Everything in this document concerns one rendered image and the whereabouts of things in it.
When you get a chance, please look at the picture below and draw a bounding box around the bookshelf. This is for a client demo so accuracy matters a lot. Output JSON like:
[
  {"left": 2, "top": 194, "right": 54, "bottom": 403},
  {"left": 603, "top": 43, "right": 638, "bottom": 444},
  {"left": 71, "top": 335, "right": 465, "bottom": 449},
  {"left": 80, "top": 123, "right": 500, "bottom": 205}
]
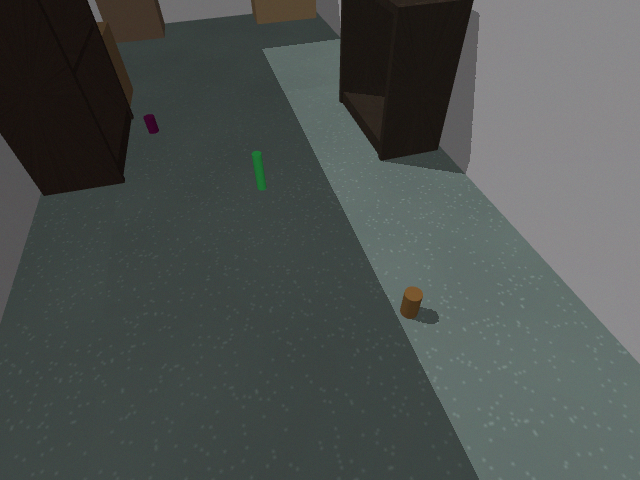
[
  {"left": 339, "top": 0, "right": 474, "bottom": 161},
  {"left": 0, "top": 0, "right": 134, "bottom": 196}
]

